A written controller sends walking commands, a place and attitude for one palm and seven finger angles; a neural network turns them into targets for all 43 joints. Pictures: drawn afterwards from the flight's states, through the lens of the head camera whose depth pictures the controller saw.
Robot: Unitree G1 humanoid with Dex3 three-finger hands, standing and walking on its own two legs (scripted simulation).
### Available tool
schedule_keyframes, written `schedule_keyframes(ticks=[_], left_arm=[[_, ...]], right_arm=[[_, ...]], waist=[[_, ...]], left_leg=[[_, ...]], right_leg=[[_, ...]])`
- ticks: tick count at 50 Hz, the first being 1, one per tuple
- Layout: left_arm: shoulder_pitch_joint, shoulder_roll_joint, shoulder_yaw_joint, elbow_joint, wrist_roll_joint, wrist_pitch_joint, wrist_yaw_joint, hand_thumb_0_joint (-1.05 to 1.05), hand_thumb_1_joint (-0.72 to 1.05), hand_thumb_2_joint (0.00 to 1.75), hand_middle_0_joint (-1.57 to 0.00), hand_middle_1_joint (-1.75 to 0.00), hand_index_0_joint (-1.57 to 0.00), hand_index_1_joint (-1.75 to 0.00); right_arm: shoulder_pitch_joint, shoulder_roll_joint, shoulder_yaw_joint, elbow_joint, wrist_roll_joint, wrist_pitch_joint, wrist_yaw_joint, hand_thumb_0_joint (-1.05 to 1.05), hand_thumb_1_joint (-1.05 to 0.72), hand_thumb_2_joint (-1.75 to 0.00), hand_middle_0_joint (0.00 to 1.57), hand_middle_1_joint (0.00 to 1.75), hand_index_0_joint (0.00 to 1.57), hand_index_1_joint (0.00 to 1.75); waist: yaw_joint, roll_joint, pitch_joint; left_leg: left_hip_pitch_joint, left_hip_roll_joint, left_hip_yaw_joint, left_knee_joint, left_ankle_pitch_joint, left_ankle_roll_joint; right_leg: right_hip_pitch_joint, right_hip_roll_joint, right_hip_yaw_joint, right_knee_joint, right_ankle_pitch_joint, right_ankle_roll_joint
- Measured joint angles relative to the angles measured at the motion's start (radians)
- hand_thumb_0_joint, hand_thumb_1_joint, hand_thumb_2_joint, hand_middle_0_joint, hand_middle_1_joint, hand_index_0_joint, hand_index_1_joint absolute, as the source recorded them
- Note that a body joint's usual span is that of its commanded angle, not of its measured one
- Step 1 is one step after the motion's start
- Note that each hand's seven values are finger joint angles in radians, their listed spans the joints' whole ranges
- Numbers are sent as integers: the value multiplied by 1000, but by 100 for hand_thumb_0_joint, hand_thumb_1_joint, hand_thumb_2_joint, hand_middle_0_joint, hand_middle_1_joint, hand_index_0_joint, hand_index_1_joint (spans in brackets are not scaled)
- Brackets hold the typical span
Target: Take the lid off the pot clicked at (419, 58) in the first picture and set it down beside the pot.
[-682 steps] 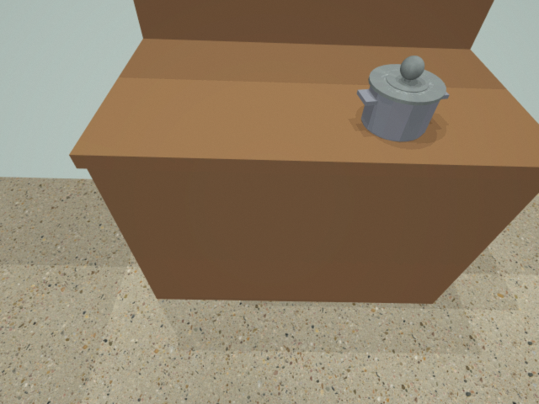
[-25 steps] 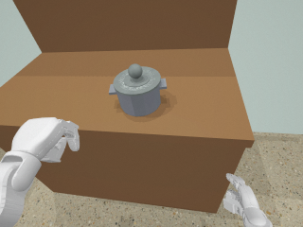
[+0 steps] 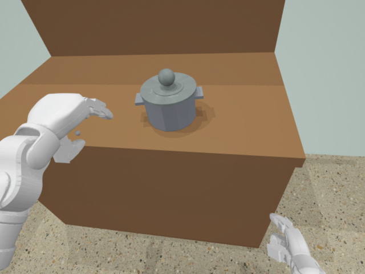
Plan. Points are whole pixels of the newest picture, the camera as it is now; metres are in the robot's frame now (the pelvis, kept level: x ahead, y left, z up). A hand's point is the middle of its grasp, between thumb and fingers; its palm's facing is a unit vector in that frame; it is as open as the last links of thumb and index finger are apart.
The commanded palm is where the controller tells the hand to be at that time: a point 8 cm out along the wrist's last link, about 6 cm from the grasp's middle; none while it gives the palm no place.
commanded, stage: reach forward and open the fingers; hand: left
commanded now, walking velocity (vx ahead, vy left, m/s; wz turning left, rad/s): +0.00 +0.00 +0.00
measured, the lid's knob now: (166, 77) +0.58 +0.14 +0.15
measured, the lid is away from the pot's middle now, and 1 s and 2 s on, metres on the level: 0.00 0.00 0.00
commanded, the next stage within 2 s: move the open hand above the knob in 0.42 s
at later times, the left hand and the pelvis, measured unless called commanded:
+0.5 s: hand (87, 109) +0.33 +0.23 +0.23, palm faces +0.00 -0.02 -1.00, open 9.9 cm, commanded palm +0.29 +0.23 +0.30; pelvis +0.01 +0.00 +0.00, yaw +0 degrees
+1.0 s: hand (111, 92) +0.40 +0.21 +0.22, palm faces -0.06 -0.06 -1.00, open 9.9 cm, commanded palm +0.37 +0.20 +0.30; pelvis +0.03 +0.00 +0.00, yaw +0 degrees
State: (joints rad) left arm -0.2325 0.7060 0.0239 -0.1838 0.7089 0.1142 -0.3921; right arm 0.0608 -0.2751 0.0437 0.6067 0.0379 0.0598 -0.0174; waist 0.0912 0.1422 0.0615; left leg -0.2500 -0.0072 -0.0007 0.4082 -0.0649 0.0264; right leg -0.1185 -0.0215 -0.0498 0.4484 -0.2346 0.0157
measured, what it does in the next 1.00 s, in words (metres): stands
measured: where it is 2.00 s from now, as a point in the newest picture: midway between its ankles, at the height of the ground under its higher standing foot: outside the picture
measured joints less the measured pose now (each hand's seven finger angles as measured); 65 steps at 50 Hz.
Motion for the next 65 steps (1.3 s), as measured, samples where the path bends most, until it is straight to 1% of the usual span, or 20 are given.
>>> schedule_keyframes(ticks=[6, 14, 18, 29, 33, 38, 46, 51, 65], left_arm=[[-74, 0, -17, 34, 9, 8, -9, 0, -36, 167, -90, -11, -90, -11], [-167, 0, -34, 81, 16, 27, -26, 0, -37, 168, -89, -9, -89, -9], [-186, 1, -30, 98, 21, 38, -40, 0, -38, 169, -89, -8, -89, -9], [-185, 8, -32, 90, 4, 68, -76, 0, -38, 171, -90, -8, -90, -9], [-228, 1, -55, 131, 7, 83, -84, 0, -38, 172, -90, -8, -90, -9], [-283, -10, -90, 170, 22, 97, -90, 0, -38, 172, -90, -8, -90, -9], [-372, -41, -137, 237, 43, 126, -96, 0, -38, 172, -90, -8, -90, -9], [-421, -70, -167, 276, 55, 137, -91, 0, -38, 172, -90, -8, -90, -9], [-558, -116, -225, 422, 85, 179, -94, 0, -38, 172, -90, -8, -90, -9]], right_arm=[[2, -1, 2, 1, 1, -4, 1, 1, -91, -90, 20, 30, 20, 30], [0, -3, 7, -1, 3, -6, 2, 1, -91, -90, 20, 30, 20, 30], [-1, -5, 10, -5, 3, 1, 7, 1, -91, -90, 20, 30, 20, 30], [-5, -18, 11, -11, 4, 15, 8, 1, -91, -90, 20, 30, 20, 30], [-9, -21, 12, -4, 7, 16, 3, 1, -91, -90, 20, 30, 19, 30], [-17, -20, 13, 3, 8, 14, 0, 1, -91, -90, 20, 30, 19, 30], [-18, -15, 13, 7, 10, 21, 10, 1, -91, -90, 20, 30, 19, 30], [-16, -12, 15, 14, 11, 38, 18, 1, -91, -90, 20, 30, 19, 30], [5, -13, 13, 29, 16, 71, 28, 1, -91, -90, 20, 30, 19, 30]], waist=[[0, -1, -4], [1, -1, -8], [-2, 0, -14], [-2, -1, -13], [1, -9, -9], [-3, -17, -8], [-17, -22, -12], [-25, -24, -19], [-47, -30, -35]], left_leg=[[-6, -3, 5, 0, 2, 2], [-15, -5, 5, 5, -1, 1], [-20, -4, 6, 8, -7, -1], [-23, -3, 3, 24, -28, -5], [-24, -4, -4, 27, -32, -6], [-29, -6, -8, 30, -37, -7], [-38, -11, -5, 33, -45, -4], [-44, -16, 0, 31, -48, -1], [-67, -19, 5, 41, -64, -2]], right_leg=[[-13, -4, 5, 14, -4, 1], [-26, -5, 6, 25, -12, 0], [-31, -5, 8, 29, -16, -1], [-28, -3, 5, 35, -34, -5], [-26, -4, -2, 35, -39, -6], [-26, -5, -6, 34, -43, -7], [-36, -10, -4, 35, -50, -5], [-46, -16, 2, 41, -56, -2], [-74, -20, 7, 59, -75, -4]])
